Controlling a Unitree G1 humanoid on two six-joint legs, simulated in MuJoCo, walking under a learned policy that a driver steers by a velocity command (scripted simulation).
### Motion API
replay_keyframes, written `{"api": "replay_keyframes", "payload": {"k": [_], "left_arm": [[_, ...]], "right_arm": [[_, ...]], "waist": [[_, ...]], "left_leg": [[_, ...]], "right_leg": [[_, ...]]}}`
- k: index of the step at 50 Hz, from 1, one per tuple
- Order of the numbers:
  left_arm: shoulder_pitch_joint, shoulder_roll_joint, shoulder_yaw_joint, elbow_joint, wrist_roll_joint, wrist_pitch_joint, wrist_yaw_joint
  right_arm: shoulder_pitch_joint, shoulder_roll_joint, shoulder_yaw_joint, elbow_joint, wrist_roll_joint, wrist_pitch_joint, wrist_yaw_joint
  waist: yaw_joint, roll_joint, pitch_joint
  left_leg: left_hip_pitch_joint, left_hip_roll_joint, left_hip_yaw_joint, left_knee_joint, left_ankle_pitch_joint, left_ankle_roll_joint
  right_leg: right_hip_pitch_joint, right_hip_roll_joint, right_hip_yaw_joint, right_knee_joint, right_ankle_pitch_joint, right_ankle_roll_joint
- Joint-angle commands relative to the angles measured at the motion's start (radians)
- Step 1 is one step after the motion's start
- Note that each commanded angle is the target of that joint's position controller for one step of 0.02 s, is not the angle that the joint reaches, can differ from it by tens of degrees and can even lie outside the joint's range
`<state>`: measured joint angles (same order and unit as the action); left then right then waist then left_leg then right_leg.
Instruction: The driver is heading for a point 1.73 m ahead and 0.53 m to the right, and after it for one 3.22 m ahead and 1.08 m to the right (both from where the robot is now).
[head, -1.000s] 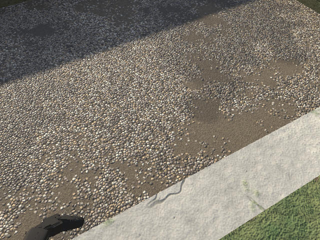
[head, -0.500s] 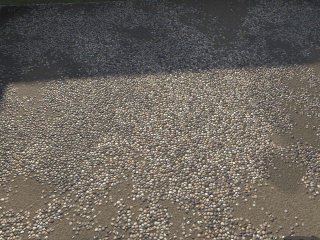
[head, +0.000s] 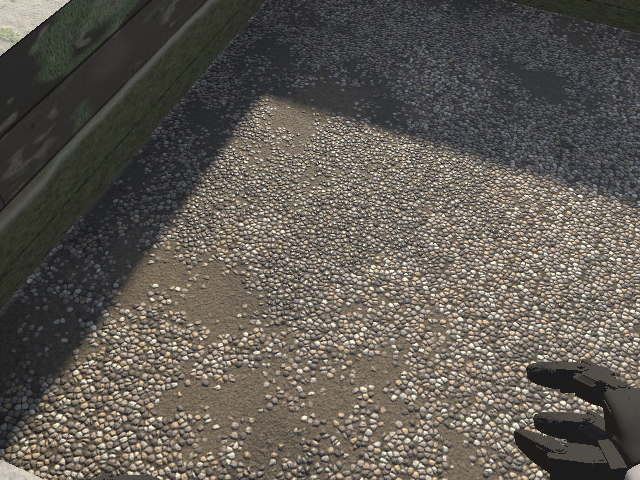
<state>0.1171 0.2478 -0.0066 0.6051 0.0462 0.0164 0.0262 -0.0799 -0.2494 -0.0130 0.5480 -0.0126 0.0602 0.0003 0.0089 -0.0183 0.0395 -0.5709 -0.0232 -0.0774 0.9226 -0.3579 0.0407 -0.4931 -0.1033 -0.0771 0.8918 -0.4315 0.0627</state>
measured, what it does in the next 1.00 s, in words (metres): walks backwards, turning right: right foot, then left foot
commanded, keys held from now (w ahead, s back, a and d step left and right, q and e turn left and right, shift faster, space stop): shift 0.02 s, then e+shift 0.72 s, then shift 0.26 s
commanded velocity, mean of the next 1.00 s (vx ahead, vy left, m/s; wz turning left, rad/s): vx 0.19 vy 0.00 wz -0.52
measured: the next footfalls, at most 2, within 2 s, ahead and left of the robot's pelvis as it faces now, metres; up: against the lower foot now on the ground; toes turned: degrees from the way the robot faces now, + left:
right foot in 0.22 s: +0.00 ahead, -0.07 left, +0.00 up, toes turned -1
left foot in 0.56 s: +0.04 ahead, +0.13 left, +0.00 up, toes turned -23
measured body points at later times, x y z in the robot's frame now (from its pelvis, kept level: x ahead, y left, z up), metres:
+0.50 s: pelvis -0.08 +0.05 +0.05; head -0.07 +0.03 +0.50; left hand +0.10 +0.30 -0.04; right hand +0.09 -0.26 -0.02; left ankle +0.01 +0.16 -0.66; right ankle -0.04 -0.07 -0.69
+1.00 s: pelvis -0.13 +0.09 +0.04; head -0.12 +0.09 +0.49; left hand +0.16 +0.20 -0.05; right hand -0.20 -0.18 -0.07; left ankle +0.00 +0.15 -0.69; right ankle -0.23 +0.03 -0.69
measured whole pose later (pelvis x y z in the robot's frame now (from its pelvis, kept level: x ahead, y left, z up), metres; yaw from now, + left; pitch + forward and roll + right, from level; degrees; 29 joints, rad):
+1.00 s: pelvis -0.13 +0.09 +0.04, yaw -36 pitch +2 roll +1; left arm 0.14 0.28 0.04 0.64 -0.01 0.13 -0.02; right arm 0.28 -0.25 -0.03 0.66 -0.02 0.02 -0.02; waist -0.04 -0.01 -0.02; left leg -0.41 0.09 0.19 0.55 -0.16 0.02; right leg -0.27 0.02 0.02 0.64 -0.43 -0.01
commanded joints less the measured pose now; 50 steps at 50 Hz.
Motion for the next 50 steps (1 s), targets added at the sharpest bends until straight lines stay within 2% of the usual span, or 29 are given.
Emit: {"api": "replay_keyframes", "payload": {"k": [1, 2, 3, 4, 5, 7, 8, 10, 11, 12, 13, 16, 18, 20, 22, 25, 27, 28, 29, 30, 31, 33, 35, 37, 41, 44, 47, 48, 50], "left_arm": [[-0.011, 0.021, -0.005, -0.125, -0.019, -0.017, -0.017], [-0.069, 0.029, 0.0, -0.134, -0.043, -0.011, -0.017], [-0.079, 0.027, -0.001, -0.129, -0.05, -0.006, -0.015], [-0.047, 0.016, -0.004, -0.116, -0.052, -0.001, -0.014], [0.0, 0.012, 0.0, -0.086, -0.05, 0.005, -0.022], [-0.007, 0.008, 0.004, -0.076, -0.049, 0.022, -0.027], [0.001, 0.003, 0.002, -0.061, -0.045, 0.026, -0.032], [0.074, -0.038, -0.012, -0.048, -0.042, 0.039, -0.047], [0.114, -0.02, -0.01, -0.037, -0.029, 0.047, -0.05], [0.128, 0.109, 0.036, -0.049, -0.046, 0.045, -0.045], [0.119, 0.173, 0.059, -0.077, -0.048, 0.043, -0.035], [0.039, 0.171, 0.077, -0.099, -0.054, 0.055, -0.011], [0.031, 0.15, 0.079, -0.112, -0.052, 0.054, -0.018], [0.079, 0.142, 0.086, -0.106, -0.049, 0.054, -0.039], [0.079, 0.17, 0.102, -0.108, -0.042, 0.065, -0.048], [0.036, 0.198, 0.122, -0.112, -0.048, 0.062, -0.07], [0.006, 0.215, 0.131, -0.11, -0.061, 0.051, -0.062], [0.004, 0.203, 0.132, -0.11, -0.079, 0.042, -0.053], [-0.012, 0.131, 0.12, -0.146, -0.11, 0.042, -0.046], [-0.028, 0.161, 0.126, -0.123, -0.07, 0.041, -0.033], [-0.006, 0.194, 0.135, -0.102, -0.053, 0.043, -0.023], [0.05, 0.198, 0.14, -0.067, -0.039, 0.064, -0.037], [0.091, 0.204, 0.141, -0.039, -0.036, 0.089, -0.041], [0.062, 0.196, 0.131, -0.045, -0.048, 0.107, -0.041], [-0.015, 0.173, 0.108, -0.064, -0.045, 0.125, -0.039], [-0.032, 0.143, 0.091, -0.066, -0.046, 0.124, -0.038], [0.019, 0.12, 0.076, -0.043, -0.058, 0.112, -0.039], [0.05, 0.122, 0.076, -0.028, -0.062, 0.106, -0.039], [0.148, 0.103, 0.063, 0.015, -0.055, 0.087, -0.043]], "right_arm": [[0.135, -0.111, -0.014, -0.015, 0.042, 0.039, -0.005], [0.118, -0.116, -0.012, -0.032, 0.031, 0.055, -0.013], [0.079, -0.117, -0.01, -0.045, 0.019, 0.062, -0.021], [0.037, -0.111, -0.007, -0.051, 0.008, 0.059, -0.028], [-0.021, -0.102, -0.01, -0.058, 0.013, 0.05, -0.03], [-0.016, -0.06, 0.003, -0.058, 0.003, 0.025, -0.026], [0.002, -0.061, -0.002, -0.047, 0.005, 0.024, -0.028], [-0.006, -0.092, -0.012, -0.043, 0.014, 0.026, -0.031], [0.021, -0.079, -0.02, -0.041, 0.017, 0.029, -0.033], [-0.016, -0.067, -0.018, -0.079, 0.025, 0.025, -0.03], [-0.069, -0.102, -0.025, -0.097, 0.032, 0.015, -0.033], [-0.028, -0.107, -0.026, -0.071, 0.022, -0.005, -0.035], [0.027, -0.108, -0.031, -0.036, 0.002, -0.003, -0.028], [0.037, -0.092, -0.028, -0.027, 0.0, 0.0, -0.016], [0.025, -0.083, -0.02, -0.032, 0.004, -0.003, -0.01], [0.071, -0.069, -0.016, -0.013, 0.021, -0.002, -0.022], [0.203, -0.07, -0.021, 0.025, 0.011, -0.003, -0.032], [0.28, -0.113, -0.033, 0.043, 0.006, -0.012, -0.045], [0.337, -0.243, -0.06, 0.034, -0.012, -0.024, -0.046], [0.324, -0.268, -0.073, 0.033, -0.02, -0.03, -0.048], [0.256, -0.211, -0.056, 0.012, -0.024, -0.042, -0.043], [0.133, -0.14, -0.034, -0.008, -0.019, -0.054, -0.035], [0.118, -0.106, -0.023, -0.02, -0.02, -0.058, -0.038], [0.19, -0.108, -0.026, -0.005, -0.013, -0.059, -0.037], [0.352, -0.144, -0.044, 0.031, -0.01, -0.051, -0.035], [0.359, -0.153, -0.056, 0.039, -0.012, -0.054, -0.027], [0.311, -0.154, -0.061, 0.037, -0.022, -0.058, -0.024], [0.321, -0.152, -0.063, 0.045, -0.018, -0.054, -0.022], [0.382, -0.161, -0.077, 0.081, -0.002, -0.035, -0.018]], "waist": [[-0.084, 0.356, -0.327], [-0.096, 0.29, -0.264], [-0.081, 0.248, -0.221], [-0.045, 0.248, -0.188], [-0.01, 0.232, -0.206], [-0.011, 0.201, -0.161], [-0.019, 0.173, -0.14], [0.027, 0.158, -0.068], [0.015, 0.037, -0.04], [0.047, -0.196, -0.001], [0.075, -0.257, 0.058], [-0.004, -0.125, 0.016], [-0.006, -0.115, -0.043], [0.013, -0.083, -0.053], [0.034, -0.075, -0.065], [0.036, -0.142, -0.096], [-0.026, -0.159, -0.095], [-0.051, -0.087, -0.106], [-0.076, 0.201, -0.158], [-0.076, 0.204, -0.098], [-0.011, 0.146, -0.083], [0.074, 0.14, -0.093], [0.084, 0.152, -0.131], [0.056, 0.135, -0.127], [-0.024, 0.143, -0.129], [-0.034, 0.166, -0.122], [-0.02, 0.244, -0.126], [-0.016, 0.245, -0.126], [0.013, 0.162, -0.11]], "left_leg": [[0.31, 0.177, -0.297, -0.33, 0.595, 0.139], [0.246, 0.206, -0.334, -0.412, 0.393, 0.141], [0.175, 0.206, -0.327, -0.447, 0.271, 0.126], [0.108, 0.195, -0.284, -0.465, 0.2, 0.11], [0.065, 0.191, -0.257, -0.501, 0.07, 0.103], [0.033, 0.201, -0.228, -0.566, -0.147, 0.076], [0.027, 0.196, -0.218, -0.574, -0.214, 0.064], [0.019, 0.164, -0.167, -0.552, -0.288, 0.009], [0.004, 0.103, -0.094, -0.411, -0.231, -0.028], [-0.082, -0.015, 0.081, -0.243, -0.191, -0.089], [-0.137, -0.029, 0.048, -0.163, -0.162, -0.1], [-0.125, -0.009, -0.009, -0.023, -0.004, -0.12], [-0.082, -0.018, 0.008, 0.016, 0.016, -0.132], [-0.082, -0.031, 0.036, 0.024, 0.0, -0.129], [-0.038, -0.042, 0.03, -0.097, -0.022, -0.115], [0.181, -0.082, 0.068, -0.267, -0.015, -0.08], [0.411, -0.08, 0.053, -0.435, 0.016, -0.034], [0.563, 0.017, -0.026, -0.516, 0.009, -0.013], [0.667, 0.323, -0.37, -0.666, -0.169, 0.061], [0.538, 0.41, -0.477, -0.732, -0.138, 0.075], [0.422, 0.397, -0.402, -0.715, -0.039, 0.097], [0.297, 0.276, -0.192, -0.691, 0.118, 0.108], [0.271, 0.232, -0.049, -0.64, 0.296, 0.122], [0.3, 0.235, 0.0, -0.611, 0.283, 0.123], [0.406, 0.32, -0.074, -0.632, 0.074, 0.16], [0.396, 0.333, -0.062, -0.636, 0.005, 0.164], [0.315, 0.291, -0.001, -0.629, -0.015, 0.146], [0.309, 0.284, 0.006, -0.616, 0.019, 0.131], [0.212, 0.242, 0.074, -0.55, 0.072, 0.046]], "right_leg": [[-0.037, 0.109, -0.039, 0.1, -0.256, 0.016], [-0.07, 0.107, 0.011, 0.191, -0.226, 0.02], [-0.051, 0.104, 0.037, 0.215, -0.177, 0.017], [-0.006, 0.105, 0.055, 0.225, -0.123, 0.014], [0.086, 0.115, 0.041, 0.246, -0.081, 0.003], [0.17, 0.124, 0.069, 0.061, -0.127, -0.031], [0.229, 0.129, 0.051, -0.045, -0.127, -0.052], [0.309, 0.142, 0.052, -0.321, -0.086, -0.111], [0.31, 0.086, 0.2, -0.424, -0.103, -0.148], [0.238, -0.045, 0.523, -0.598, -0.233, -0.185], [0.181, -0.114, 0.713, -0.694, -0.181, -0.198], [0.21, -0.05, 0.606, -0.63, -0.053, -0.245], [0.227, 0.003, 0.548, -0.601, 0.043, -0.255], [0.225, 0.024, 0.555, -0.584, 0.027, -0.262], [0.234, 0.034, 0.572, -0.572, 0.04, -0.26], [0.146, 0.052, 0.603, -0.553, 0.046, -0.232], [0.0, 0.079, 0.647, -0.552, -0.122, -0.184], [-0.112, 0.129, 0.607, -0.457, -0.184, -0.137], [-0.291, 0.28, 0.365, -0.133, -0.237, -0.091], [-0.356, 0.296, 0.279, 0.097, -0.169, -0.082], [-0.282, 0.222, 0.26, 0.199, -0.091, -0.076], [-0.166, 0.19, 0.185, 0.36, 0.037, -0.059], [-0.117, 0.176, 0.14, 0.482, 0.078, -0.036], [-0.14, 0.159, 0.131, 0.479, 0.097, -0.019], [-0.174, 0.16, 0.154, 0.32, 0.004, -0.007], [-0.087, 0.146, 0.125, 0.126, -0.099, -0.022], [0.101, 0.154, 0.066, -0.121, -0.163, -0.06], [0.153, 0.161, 0.044, -0.234, -0.097, -0.078], [0.347, 0.165, 0.054, -0.554, 0.177, -0.108]]}}
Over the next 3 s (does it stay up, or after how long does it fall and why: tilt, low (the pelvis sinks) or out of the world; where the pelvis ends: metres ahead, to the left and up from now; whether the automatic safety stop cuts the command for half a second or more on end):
stays up -0.15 0.08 0.03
